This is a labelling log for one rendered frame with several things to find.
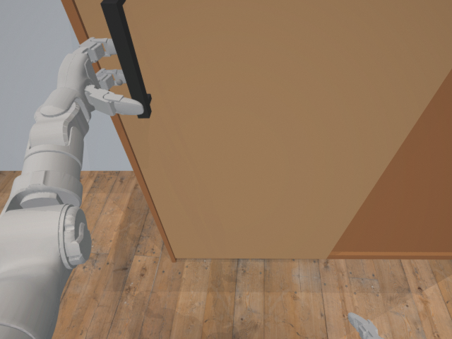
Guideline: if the left robot forearm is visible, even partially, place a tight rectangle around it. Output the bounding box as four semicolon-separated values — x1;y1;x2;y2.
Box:
0;88;91;218

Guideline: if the robot right hand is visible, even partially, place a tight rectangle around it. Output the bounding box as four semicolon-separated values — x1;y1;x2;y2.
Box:
348;312;384;339

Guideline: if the wardrobe door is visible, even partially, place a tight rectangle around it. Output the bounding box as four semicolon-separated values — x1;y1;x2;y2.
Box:
332;69;452;252
74;0;452;259

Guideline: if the handle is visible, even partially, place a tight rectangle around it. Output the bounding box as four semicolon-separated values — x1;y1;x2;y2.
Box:
101;0;152;119

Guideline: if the robot left hand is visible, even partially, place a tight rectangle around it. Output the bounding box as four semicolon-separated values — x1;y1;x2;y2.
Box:
56;37;144;117

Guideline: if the robot left upper arm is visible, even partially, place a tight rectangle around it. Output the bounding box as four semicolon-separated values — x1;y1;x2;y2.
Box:
0;204;92;339

